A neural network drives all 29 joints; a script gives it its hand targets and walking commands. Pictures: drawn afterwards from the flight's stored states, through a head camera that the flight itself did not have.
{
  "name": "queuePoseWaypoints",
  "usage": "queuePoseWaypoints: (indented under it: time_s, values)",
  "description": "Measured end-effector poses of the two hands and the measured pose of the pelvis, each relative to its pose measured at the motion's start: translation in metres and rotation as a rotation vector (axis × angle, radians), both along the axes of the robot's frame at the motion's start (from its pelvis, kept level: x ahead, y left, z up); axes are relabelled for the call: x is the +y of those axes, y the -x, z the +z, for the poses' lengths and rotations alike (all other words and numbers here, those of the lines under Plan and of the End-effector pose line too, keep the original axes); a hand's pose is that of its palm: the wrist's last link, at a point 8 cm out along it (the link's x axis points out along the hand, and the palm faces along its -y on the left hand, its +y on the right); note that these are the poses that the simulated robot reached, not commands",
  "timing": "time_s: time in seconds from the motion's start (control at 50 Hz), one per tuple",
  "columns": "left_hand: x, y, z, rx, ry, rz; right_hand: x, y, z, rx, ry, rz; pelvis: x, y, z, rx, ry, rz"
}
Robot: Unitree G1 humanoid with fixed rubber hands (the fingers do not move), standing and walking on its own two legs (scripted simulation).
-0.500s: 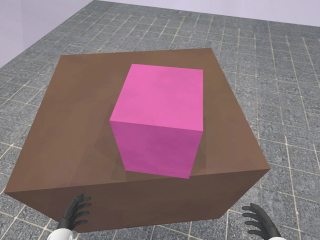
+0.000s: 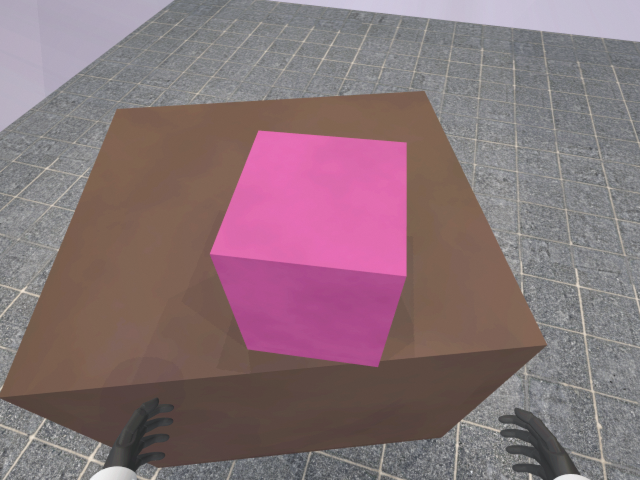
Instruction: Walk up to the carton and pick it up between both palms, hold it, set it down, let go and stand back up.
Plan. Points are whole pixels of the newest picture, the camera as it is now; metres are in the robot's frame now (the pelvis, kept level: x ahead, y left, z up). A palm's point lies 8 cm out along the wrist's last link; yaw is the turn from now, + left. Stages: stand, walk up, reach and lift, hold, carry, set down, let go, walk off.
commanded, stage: stand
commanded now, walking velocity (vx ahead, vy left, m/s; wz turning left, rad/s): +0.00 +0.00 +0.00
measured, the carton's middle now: (320, 254) +0.40 +0.02 +0.03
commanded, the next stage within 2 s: none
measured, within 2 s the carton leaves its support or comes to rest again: neither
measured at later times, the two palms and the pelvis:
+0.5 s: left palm (121, 470) +0.14 +0.26 -0.07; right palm (561, 474) +0.15 -0.27 -0.08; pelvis +0.00 +0.00 +0.00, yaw +0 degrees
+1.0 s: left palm out of the picture +0.12 +0.27 -0.07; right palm out of the picture +0.14 -0.27 -0.07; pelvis -0.02 +0.00 +0.00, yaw +0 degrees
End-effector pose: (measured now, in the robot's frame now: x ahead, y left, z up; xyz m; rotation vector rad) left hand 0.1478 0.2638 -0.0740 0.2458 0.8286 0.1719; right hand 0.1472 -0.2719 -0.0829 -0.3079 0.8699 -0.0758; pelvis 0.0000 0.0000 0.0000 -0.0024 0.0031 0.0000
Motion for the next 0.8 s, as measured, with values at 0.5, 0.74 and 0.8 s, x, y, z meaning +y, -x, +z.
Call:
queuePoseWaypoints:
  time_s: [0.5,0.74,0.8]
  values:
    - [0.000,0.005,0.002,-0.019,-0.001,0.005,-0.001,0.000,0.005,-0.037,-0.003,0.000,-0.001,0.004,0.000,-0.010,-0.002,0.000]
    - [0.000,0.012,0.001,-0.015,-0.001,0.009,-0.001,0.004,0.006,-0.046,-0.004,0.000,-0.002,0.009,0.000,-0.017,-0.003,0.000]
    - [0.001,0.014,0.001,-0.013,-0.001,0.010,-0.001,0.005,0.006,-0.048,-0.003,0.000,-0.001,0.010,0.000,-0.019,-0.002,0.000]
